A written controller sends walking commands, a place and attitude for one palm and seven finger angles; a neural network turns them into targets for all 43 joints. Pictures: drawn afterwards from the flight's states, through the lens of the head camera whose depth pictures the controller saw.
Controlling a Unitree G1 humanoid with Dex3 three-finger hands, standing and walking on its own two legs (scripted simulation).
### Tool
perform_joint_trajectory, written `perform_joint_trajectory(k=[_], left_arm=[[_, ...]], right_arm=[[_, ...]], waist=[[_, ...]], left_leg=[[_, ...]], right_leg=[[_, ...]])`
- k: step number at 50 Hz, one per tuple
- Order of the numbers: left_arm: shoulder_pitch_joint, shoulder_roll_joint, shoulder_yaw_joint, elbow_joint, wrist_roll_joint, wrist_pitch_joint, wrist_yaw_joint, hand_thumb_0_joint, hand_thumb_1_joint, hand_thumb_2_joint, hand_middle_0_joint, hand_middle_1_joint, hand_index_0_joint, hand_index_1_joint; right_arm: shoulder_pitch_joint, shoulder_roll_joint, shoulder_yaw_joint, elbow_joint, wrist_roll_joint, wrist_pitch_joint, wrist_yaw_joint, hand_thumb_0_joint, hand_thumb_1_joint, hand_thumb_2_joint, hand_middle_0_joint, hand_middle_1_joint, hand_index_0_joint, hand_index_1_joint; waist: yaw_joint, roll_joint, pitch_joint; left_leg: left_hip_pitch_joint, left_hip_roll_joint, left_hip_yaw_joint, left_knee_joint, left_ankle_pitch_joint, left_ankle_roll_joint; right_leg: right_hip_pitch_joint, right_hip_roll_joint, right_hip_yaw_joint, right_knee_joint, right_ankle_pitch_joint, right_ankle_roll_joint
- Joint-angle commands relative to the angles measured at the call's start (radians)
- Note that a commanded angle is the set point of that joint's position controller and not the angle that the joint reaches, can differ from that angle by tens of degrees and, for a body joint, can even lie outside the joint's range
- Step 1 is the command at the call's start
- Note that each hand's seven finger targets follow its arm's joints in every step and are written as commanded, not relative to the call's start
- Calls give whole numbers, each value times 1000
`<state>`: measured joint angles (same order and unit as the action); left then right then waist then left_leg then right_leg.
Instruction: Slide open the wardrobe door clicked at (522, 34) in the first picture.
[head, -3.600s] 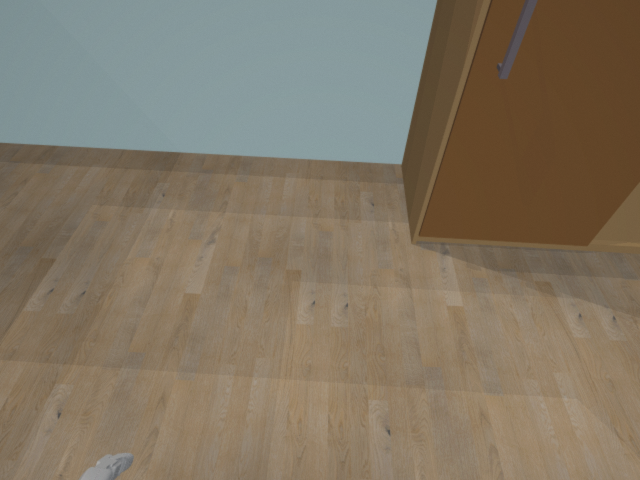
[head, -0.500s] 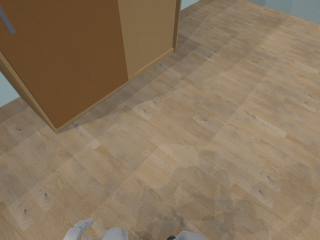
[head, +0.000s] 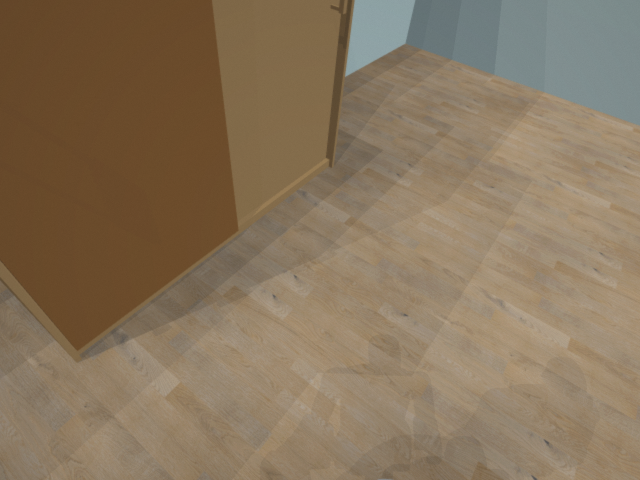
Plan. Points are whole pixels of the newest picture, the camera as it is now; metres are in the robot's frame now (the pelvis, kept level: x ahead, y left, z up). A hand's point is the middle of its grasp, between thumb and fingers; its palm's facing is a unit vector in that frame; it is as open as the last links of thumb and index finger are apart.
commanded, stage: walk to a spot facing it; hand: left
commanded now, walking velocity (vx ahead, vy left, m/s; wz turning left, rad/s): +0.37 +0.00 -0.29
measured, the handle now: out of the picture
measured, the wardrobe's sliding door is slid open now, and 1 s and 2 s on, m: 0.00 0.00 0.00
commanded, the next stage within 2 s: turn to face it in 0.42 s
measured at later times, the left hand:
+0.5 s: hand (271, 365) +0.33 +0.10 -0.17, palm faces -0.08 -0.97 -0.22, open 7.3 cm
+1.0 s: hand (246, 339) +0.39 +0.15 -0.20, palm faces +0.17 -0.97 -0.18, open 7.4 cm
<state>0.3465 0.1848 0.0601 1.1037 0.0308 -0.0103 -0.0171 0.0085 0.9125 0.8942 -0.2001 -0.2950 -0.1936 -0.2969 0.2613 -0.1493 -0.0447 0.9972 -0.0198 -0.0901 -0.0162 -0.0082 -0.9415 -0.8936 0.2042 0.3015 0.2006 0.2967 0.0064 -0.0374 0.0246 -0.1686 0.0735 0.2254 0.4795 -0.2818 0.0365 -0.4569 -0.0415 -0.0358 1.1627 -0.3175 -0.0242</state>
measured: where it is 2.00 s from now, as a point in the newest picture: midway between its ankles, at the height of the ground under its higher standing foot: (350, 455)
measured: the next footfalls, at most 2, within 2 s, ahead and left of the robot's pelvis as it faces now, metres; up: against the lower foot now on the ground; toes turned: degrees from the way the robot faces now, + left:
right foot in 0.34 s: +0.31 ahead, -0.16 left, +0.00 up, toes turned -15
left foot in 0.84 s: +0.47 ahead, +0.04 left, +0.00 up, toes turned +13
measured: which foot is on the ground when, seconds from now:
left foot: down 0.00-0.34, up 0.36-0.82, down 0.84-1.00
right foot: up 0.00-0.32, down 0.34-0.84, up 0.86-1.00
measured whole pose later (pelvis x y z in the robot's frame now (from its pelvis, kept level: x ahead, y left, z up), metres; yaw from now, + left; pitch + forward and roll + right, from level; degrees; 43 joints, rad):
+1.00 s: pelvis +0.37 -0.04 -0.01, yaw +7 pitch -1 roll -3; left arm 0.21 0.20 0.07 1.01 0.02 0.03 0.02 0.01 0.91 0.89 -0.20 -0.30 -0.20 -0.30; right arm 0.16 -0.18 -0.04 0.95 -0.02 0.00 0.00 0.00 -0.91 -0.89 0.20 0.30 0.20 0.30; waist 0.00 -0.02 0.11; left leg -0.38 0.01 0.12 0.60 -0.22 0.09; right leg -0.44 -0.10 -0.07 1.19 -0.46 0.07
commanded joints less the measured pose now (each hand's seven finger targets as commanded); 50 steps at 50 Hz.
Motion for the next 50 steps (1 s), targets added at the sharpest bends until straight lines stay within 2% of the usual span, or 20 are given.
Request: perform_joint_trajectory(k=[1, 5, 11, 14, 16, 17, 18, 19, 22, 25, 31, 37, 40, 41, 42, 43, 44, 46, 48, 50], left_arm=[[-37, 7, 18, -78, 5, -4, -8, 0, 900, 900, -200, -300, -200, -300], [-99, 2, 18, -97, 4, 6, -15, 0, 900, 900, -200, -300, -200, -300], [-280, -11, 5, -147, -2, -7, -18, 0, 900, 900, -200, -300, -200, -300], [-162, 22, 14, -115, -2, -21, -12, 0, 900, 900, -200, -300, -200, -300], [99, 91, 35, -32, 8, -39, -3, 0, 900, 900, -200, -300, -200, -300], [206, 200, 65, -5, 11, -52, 11, 0, 900, 900, -200, -300, -200, -300], [253, 273, 73, 6, -11, -51, 20, 0, 900, 900, -200, -300, -200, -300], [177, 273, 76, -10, -25, -46, 27, 0, 900, 900, -200, -300, -200, -300], [-27, 126, 24, -57, -19, -56, 31, 0, 900, 900, -200, -300, -200, -300], [-73, 75, 2, -53, -7, -73, 36, 0, 900, 900, -200, -300, -200, -300], [-56, 54, -16, -57, -12, -75, 39, 0, 900, 900, -200, -300, -200, -300], [-8, 117, 5, -66, -8, -45, 52, 0, 900, 900, -200, -300, -200, -300], [-28, 154, 20, -87, -8, -32, 53, 0, 900, 900, -200, -300, -200, -300], [-38, 159, 25, -103, -17, -28, 51, 0, 900, 900, -200, -300, -200, -300], [-18, 123, 26, -137, -37, -23, 45, 0, 900, 900, -200, -300, -200, -300], [-43, 92, 10, -178, -36, -18, 45, 0, 900, 900, -200, -300, -200, -300], [-75, 116, 15, -188, -26, -3, 53, 0, 900, 900, -200, -300, -200, -300], [-136, 95, 26, -189, -16, 4, 44, 0, 900, 900, -200, -300, -200, -300], [-113, 88, 35, -174, -11, 18, 36, 0, 900, 900, -200, -300, -200, -300], [-79, 87, 41, -168, -11, 28, 32, 0, 900, 900, -200, -300, -200, -300]], right_arm=[[137, -91, -12, 37, -2, -8, -9, 0, -900, -900, 200, 300, 200, 300], [183, -88, -10, 69, 1, -8, -12, 0, -900, -900, 200, 300, 200, 300], [280, -104, -16, 125, -14, 7, -10, 0, -900, -900, 200, 300, 200, 300], [246, -143, -26, 126, -11, 12, -10, 0, -900, -900, 200, 300, 200, 300], [205, -151, -27, 118, -2, 15, -2, 0, -900, -900, 200, 300, 200, 300], [251, -94, -19, 101, 12, 12, 9, 0, -900, -900, 200, 300, 200, 300], [240, -58, -8, 65, 19, 12, 6, 0, -900, -900, 200, 300, 200, 300], [188, -75, -15, 60, 24, 18, 4, 0, -900, -900, 200, 300, 200, 300], [101, -37, -15, 68, 4, 38, 5, 0, -900, -900, 200, 300, 200, 300], [216, 6, -9, 107, -3, 74, 8, 0, -900, -900, 200, 300, 200, 300], [85, -5, -5, 47, 2, 89, 21, 0, -900, -900, 200, 300, 200, 300], [-93, -54, -4, -40, -2, 90, 37, 0, -900, -900, 200, 300, 200, 300], [2, -102, -20, -38, -7, 91, 35, 0, -900, -900, 200, 300, 200, 300], [101, -148, -34, -22, -13, 86, 30, 0, -900, -900, 200, 300, 200, 300], [175, -244, -54, -23, -20, 77, 22, 0, -900, -900, 200, 300, 200, 300], [205, -311, -59, -13, 0, 82, 14, 0, -900, -900, 200, 300, 200, 300], [160, -287, -57, -12, 9, 91, 11, 0, -900, -900, 200, 300, 200, 300], [39, -238, -51, -66, 1, 85, 1, 0, -900, -900, 200, 300, 200, 300], [-40, -209, -40, -88, -1, 81, -1, 0, -900, -900, 200, 300, 200, 300], [-63, -208, -43, -101, 2, 78, 1, 0, -900, -900, 200, 300, 200, 300]], waist=[[-3, 130, 75], [-7, 170, 100], [-64, 181, 157], [4, 164, 72], [129, 90, -81], [157, -131, -216], [133, -263, -291], [117, -167, -231], [25, 26, 6], [-57, -7, 18], [-45, -81, 48], [8, -74, 50], [-42, -44, -24], [-89, 41, -99], [-104, 296, -180], [-105, 417, -225], [-85, 247, -208], [-56, 158, -113], [-19, 145, -65], [-2, 143, -89]], left_leg=[[35, 243, -145, -314, 177, 42], [108, 219, -70, -315, 280, 48], [185, 254, -8, -269, 425, 65], [206, 277, 27, -94, 720, 53], [72, 212, 78, 259, 717, -3], [-190, 117, 87, 567, 295, -40], [-381, -20, -38, 840, -288, -67], [-417, 28, -156, 935, -257, -39], [-374, 116, -209, 863, -49, -38], [-305, 106, -195, 747, 8, -56], [-358, 83, -152, 498, 102, -83], [-353, 50, -90, 274, 55, -63], [-190, -2, -77, 149, 76, -36], [-24, -1, -105, 55, 300, -17], [184, 224, -408, 0, 758, 100], [226, 395, -615, -51, 1039, 236], [173, 379, -563, -85, 707, 244], [53, 290, -544, -134, 425, 170], [-63, 200, -438, -169, 323, 109], [-82, 158, -397, -192, 263, 90]], right_leg=[[-192, -72, 26, 29, 134, 30], [-259, -80, -19, -93, 194, 42], [-174, -50, -108, -453, 143, 11], [35, 11, -141, -515, 79, -39], [407, 34, -134, -613, 163, -67], [675, -201, 169, -669, 137, -139], [769, -392, 559, -798, 277, -230], [685, -407, 533, -863, 191, -251], [267, -312, 256, -910, 203, -140], [156, -252, 40, -938, 309, -93], [224, -227, -109, -915, 552, -83], [390, -289, -129, -791, 697, -72], [410, -290, -165, -566, 767, -40], [347, -253, -197, -381, 676, -1], [104, -110, -224, -129, 204, 79], [-26, -14, -113, 100, -379, 98], [-47, -46, -10, 139, -344, 79], [-127, -84, 16, 129, -197, 93], [-64, -85, 19, 66, -90, 102], [-32, -75, 13, 32, -33, 110]])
